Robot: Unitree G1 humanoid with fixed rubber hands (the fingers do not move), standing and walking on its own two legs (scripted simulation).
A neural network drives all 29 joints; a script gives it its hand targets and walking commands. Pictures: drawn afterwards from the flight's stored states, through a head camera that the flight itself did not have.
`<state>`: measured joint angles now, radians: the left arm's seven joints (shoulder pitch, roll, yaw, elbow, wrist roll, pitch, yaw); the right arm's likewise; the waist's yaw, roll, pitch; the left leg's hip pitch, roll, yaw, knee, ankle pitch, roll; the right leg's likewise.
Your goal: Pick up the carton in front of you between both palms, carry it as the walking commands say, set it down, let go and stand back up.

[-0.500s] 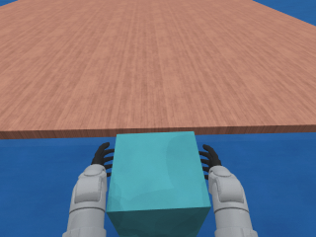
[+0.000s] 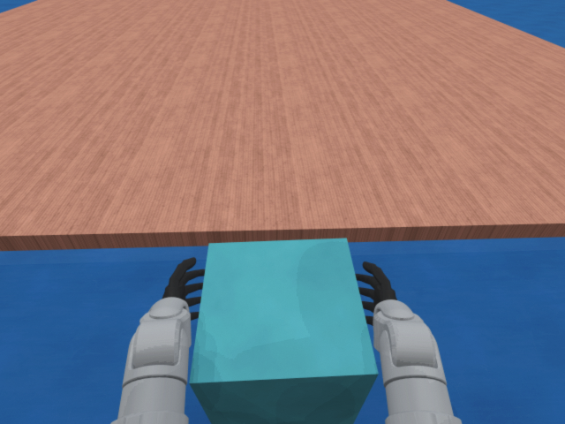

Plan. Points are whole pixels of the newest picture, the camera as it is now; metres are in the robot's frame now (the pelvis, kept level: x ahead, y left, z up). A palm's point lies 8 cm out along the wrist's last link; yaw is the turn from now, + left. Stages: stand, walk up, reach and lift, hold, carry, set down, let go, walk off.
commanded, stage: hold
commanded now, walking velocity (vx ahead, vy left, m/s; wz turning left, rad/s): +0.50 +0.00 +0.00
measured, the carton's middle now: (281, 341) +0.28 +0.00 -0.03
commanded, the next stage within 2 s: carry in 0.02 s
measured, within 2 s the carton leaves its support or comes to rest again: neither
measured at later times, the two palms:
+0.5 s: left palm (184, 235) +0.39 +0.15 +0.10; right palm (375, 240) +0.38 -0.15 +0.10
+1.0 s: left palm (189, 167) +0.66 +0.20 +0.06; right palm (323, 164) +0.66 -0.10 +0.06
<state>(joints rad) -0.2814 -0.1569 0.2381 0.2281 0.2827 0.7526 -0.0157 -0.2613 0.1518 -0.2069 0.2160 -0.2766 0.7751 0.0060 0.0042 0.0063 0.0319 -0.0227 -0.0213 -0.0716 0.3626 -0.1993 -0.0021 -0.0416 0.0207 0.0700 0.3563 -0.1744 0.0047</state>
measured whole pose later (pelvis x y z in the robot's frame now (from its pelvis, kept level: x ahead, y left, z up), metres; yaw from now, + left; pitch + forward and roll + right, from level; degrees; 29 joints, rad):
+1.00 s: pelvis +0.44 +0.04 -0.03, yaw +2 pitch +4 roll +2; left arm 0.09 -0.14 0.05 -0.52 -0.01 1.11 0.16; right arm 0.10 0.14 -0.03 -0.52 0.00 1.11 -0.17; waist 0.00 -0.05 -0.13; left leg -0.51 0.05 0.27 0.57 -0.13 0.08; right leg -0.01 -0.13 -0.15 0.62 -0.50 0.05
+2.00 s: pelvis +1.10 +0.06 -0.02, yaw +2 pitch +7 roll +1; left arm -0.52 -0.13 0.29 -0.20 -0.01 1.09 0.21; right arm -0.55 0.13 -0.28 -0.16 0.00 1.09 -0.23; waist 0.03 -0.02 -0.04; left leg -0.42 0.01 0.15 0.62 -0.17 0.08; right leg -0.16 -0.09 -0.14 0.72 -0.36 -0.03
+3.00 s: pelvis +1.83 +0.13 +0.10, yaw +2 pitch +5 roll -1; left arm -0.49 -0.18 0.34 -0.19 0.08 1.13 0.19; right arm -0.48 0.18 -0.29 -0.19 -0.03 1.15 -0.18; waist -0.04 0.01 -0.04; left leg -0.24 0.00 0.17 0.32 -0.18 0.09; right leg -0.58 -0.07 -0.06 0.90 -0.30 0.00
